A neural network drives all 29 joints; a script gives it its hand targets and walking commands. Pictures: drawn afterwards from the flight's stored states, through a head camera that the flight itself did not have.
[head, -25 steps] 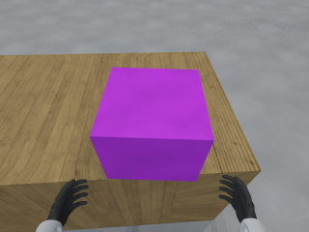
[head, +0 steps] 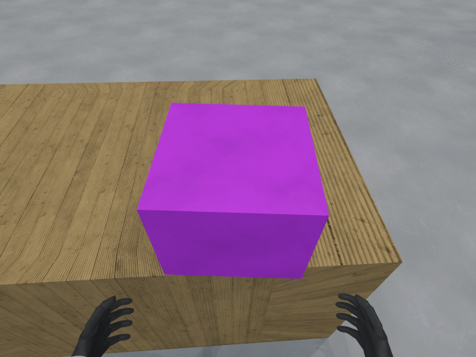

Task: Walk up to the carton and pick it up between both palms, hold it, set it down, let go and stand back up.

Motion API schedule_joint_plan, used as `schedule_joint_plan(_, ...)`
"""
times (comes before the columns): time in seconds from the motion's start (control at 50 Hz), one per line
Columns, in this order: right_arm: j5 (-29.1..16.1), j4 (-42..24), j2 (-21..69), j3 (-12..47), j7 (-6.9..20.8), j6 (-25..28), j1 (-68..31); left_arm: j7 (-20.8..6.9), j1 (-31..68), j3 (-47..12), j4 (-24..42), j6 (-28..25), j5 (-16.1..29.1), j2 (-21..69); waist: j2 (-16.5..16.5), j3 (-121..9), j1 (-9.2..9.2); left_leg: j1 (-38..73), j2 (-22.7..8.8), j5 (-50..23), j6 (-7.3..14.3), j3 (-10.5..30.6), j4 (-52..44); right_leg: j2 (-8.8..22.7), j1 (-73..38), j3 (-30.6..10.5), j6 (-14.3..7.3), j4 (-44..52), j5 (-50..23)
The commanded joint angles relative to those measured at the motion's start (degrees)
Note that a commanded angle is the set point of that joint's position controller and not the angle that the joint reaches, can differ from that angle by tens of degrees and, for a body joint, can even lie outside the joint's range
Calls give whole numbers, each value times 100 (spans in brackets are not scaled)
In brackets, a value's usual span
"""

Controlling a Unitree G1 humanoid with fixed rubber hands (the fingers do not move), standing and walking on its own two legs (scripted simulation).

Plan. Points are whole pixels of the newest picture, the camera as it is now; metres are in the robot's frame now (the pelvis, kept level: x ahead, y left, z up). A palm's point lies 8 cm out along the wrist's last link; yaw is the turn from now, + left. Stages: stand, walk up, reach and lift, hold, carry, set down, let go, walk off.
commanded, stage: set down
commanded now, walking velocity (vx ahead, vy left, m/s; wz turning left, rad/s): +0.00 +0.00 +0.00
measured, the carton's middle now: (235, 189) +0.45 +0.03 +0.00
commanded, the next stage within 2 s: let go in 0.28 s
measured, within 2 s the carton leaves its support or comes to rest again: neither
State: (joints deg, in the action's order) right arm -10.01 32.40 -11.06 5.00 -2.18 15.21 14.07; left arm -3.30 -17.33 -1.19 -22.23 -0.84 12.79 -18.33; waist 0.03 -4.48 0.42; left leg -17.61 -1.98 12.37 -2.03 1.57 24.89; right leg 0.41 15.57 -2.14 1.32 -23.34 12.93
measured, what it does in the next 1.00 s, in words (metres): stands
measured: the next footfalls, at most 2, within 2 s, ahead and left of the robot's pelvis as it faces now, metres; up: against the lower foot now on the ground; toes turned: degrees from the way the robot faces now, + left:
none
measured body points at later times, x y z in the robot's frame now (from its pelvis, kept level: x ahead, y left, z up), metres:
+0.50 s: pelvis +0.01 +0.00 +0.00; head +0.03 +0.00 +0.45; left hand +0.17 +0.24 -0.08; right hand +0.16 -0.21 -0.09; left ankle +0.00 +0.14 -0.74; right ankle -0.01 -0.14 -0.74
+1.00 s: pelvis -0.01 +0.00 +0.00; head +0.00 +0.01 +0.45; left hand +0.12 +0.27 -0.10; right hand +0.11 -0.27 -0.11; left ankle +0.00 +0.14 -0.74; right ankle -0.01 -0.14 -0.74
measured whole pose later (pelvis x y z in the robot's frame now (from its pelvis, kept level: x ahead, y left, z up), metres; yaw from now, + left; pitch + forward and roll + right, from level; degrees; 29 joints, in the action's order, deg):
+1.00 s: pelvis -0.01 +0.00 +0.00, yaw +0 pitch +4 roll -1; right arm -1.9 45.1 -19.0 3.4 -0.6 4.9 14.1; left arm -0.3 -15.9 -1.2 -35.5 -0.2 1.6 -17.9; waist 0.0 -3.8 0.4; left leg -17.6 -2.0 12.2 -1.8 1.5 25.5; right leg 0.4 15.5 -2.1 1.6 -23.9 12.6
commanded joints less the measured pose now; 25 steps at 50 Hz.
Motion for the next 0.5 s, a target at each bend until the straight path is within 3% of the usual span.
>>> schedule_joint_plan(0.0, 597, -187, -253, -590, 45, 220, -225, 40, 443, 630, 209, -3, -517, -506, 32, 181, 33, 1919, 331, -1170, -39, -648, -469, -157, -449, 454, -206, 825, -206)
schedule_joint_plan(0.02, 704, 207, -354, -713, 75, 211, -287, 85, 564, 593, 147, 80, -633, -394, 225, 226, -65, 1963, 294, -1243, -105, -565, -457, -201, -360, 464, -248, 825, -278)
schedule_joint_plan(0.06, 702, -35, -314, -688, 134, 192, -487, 110, 628, 546, 199, 99, -633, -357, 308, 341, 8, 1724, 248, -1103, -127, -551, -461, -234, -385, 474, -284, 802, -33)
schedule_joint_plan(0.12, 719, 3, -265, -750, 133, 276, -415, 127, 618, 476, 175, 105, -525, -331, -44, 182, 3, 1886, 248, -1234, -80, -577, -475, -235, -368, 502, -224, 780, -244)
schedule_joint_plan(0.14, 873, 152, -290, -888, 165, 288, -513, 183, 729, 396, 398, 141, -618, -172, 139, 120, -91, 1832, 210, -1108, -115, -519, -449, -260, -441, 546, -245, 699, -234)
schedule_joint_plan(0.2, 835, -75, -244, -774, 134, 339, -428, 190, 726, 497, 449, 123, -652, -365, -82, -52, -66, 1961, 314, -1296, -44, -614, -378, -200, -435, 523, -204, 695, -505)
schedule_joint_plan(0.22, 892, 111, -326, -740, 132, 300, -537, 175, 756, 472, 79, 193, -652, -357, -26, 115, -58, 1960, 320, -1175, -61, -641, -424, -197, -365, 521, -181, 666, -458)
schedule_joint_plan(0.24, 867, 467, -301, -785, 148, 284, -464, 204, 738, 484, 218, 219, -755, -298, 81, 228, -109, 1967, 281, -1244, -125, -580, -445, -218, -351, 544, -199, 659, -446)
schedule_joint_plan(0.26, 833, 386, -263, -702, 162, 347, -328, 193, 545, 475, 180, 226, -732, -228, -61, 203, -93, 1996, 284, -1518, -121, -580, -402, -234, -358, 536, -211, 689, -721)
schedule_joint_plan(0.28, 921, 681, -363, -804, 184, 277, -494, 192, 671, 439, 53, 257, -847, -141, 164, 311, -71, 1961, 245, -1420, -161, -579, -434, -268, -346, 558, -210, 686, -522)
schedule_joint_plan(0.32, 866, 278, -341, -807, 148, 419, -338, 168, 556, 469, 473, 199, -732, -190, 75, -20, -81, 2094, 258, -1784, -145, -661, -349, -269, -538, 503, -209, 599, -995)
schedule_joint_plan(0.36, 918, 814, -551, -892, 243, 408, -676, 264, 600, 370, -18, 390, -1025, 12, 211, 97, -5, 2030, 250, -1538, -186, -579, -383, -332, -381, 616, -220, 567, -708)
schedule_joint_plan(0.38, 900, 598, -512, -858, 234, 425, -538, 231, 596, 422, 90, 346, -914, -60, -8, 95, -86, 2018, 276, -1604, -150, -624, -382, -305, -389, 609, -183, 592, -906)
schedule_joint_plan(0.4, 891, 702, -471, -854, 234, 424, -545, 238, 638, 290, 246, 328, -933, 15, -84, 80, -6, 2057, 279, -1621, -150, -612, -415, -340, -340, 684, -115, 622, -800)
schedule_joint_plan(0.42, 927, 312, -381, -859, 192, 534, -638, 256, 721, 402, 350, 237, -850, -194, -124, -113, -49, 1991, 293, -1621, -108, -627, -332, -306, -430, 575, -137, 558, -903)
schedule_joint_plan(0.46, 927, 451, -521, -827, 205, 581, -536, 259, 593, 392, 323, 299, -995, -154, -138, -74, -70, 1998, 309, -1686, -62, -629, -352, -298, -552, 573, -108, 540, -1134)
schedule_joint_plan(0.48, 912, 613, -507, -844, 228, 566, -652, 311, 664, 346, 233, 347, -1113, -47, 100, 79, 12, 1979, 295, -1631, -125, -618, -336, -287, -448, 647, -152, 516, -1073)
